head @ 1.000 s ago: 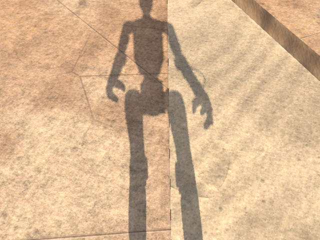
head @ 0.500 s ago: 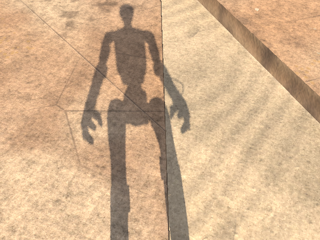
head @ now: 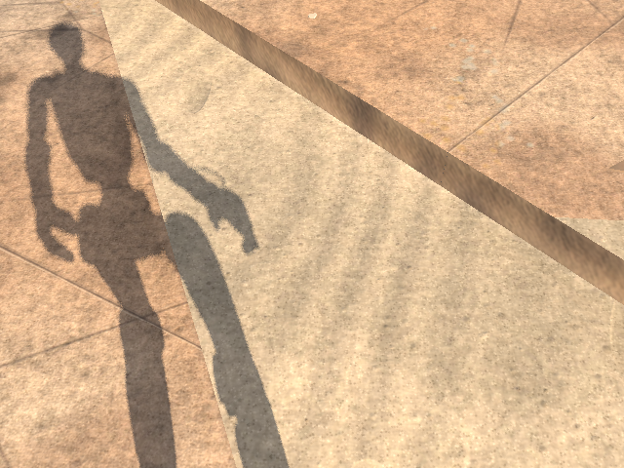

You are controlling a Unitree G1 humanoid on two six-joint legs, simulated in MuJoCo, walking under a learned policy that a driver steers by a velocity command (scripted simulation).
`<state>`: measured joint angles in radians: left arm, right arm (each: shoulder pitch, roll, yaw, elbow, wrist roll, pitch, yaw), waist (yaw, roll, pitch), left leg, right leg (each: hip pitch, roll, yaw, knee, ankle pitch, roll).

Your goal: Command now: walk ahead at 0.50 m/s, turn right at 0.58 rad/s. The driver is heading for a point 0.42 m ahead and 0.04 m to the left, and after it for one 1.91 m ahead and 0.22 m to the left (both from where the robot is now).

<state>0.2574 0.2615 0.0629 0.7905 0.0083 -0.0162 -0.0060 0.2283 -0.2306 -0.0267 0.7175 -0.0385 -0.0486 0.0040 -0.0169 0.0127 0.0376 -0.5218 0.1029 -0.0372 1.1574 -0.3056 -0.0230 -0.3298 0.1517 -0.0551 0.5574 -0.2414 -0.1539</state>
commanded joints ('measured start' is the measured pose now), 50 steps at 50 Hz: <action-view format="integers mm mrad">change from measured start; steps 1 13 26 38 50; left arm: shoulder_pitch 12 243 79 -120 -34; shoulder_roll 117 122 113 82 114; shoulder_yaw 34 28 -14 -19 -21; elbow -58 7 -57 -135 -137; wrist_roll -5 3 33 27 -4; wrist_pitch -42 -56 -38 53 1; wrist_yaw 0 20 22 40 68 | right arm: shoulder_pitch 85 -295 53 135 45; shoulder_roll -86 -89 -119 -194 -188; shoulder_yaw -26 -13 -41 -73 -88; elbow -39 -139 3 5 -50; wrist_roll -8 1 47 30 39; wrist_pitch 26 15 -14 40 82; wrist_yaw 3 33 8 -9 -12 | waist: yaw -24 122 27 -3 43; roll -5 -65 -4 75 82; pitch -51 27 -113 -95 -84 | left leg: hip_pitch -45 -240 468 341 243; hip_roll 4 -37 107 16 -89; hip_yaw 19 66 -259 -334 -469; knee -87 -505 -819 -864 -670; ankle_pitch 67 316 953 425 296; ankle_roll -24 -8 300 222 110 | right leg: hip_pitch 55 381 -221 -290 183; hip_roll -235 -252 -160 -167 -151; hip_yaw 320 335 130 124 179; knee -319 -345 703 444 -238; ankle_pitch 315 364 -121 2 36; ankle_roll -139 -80 150 203 138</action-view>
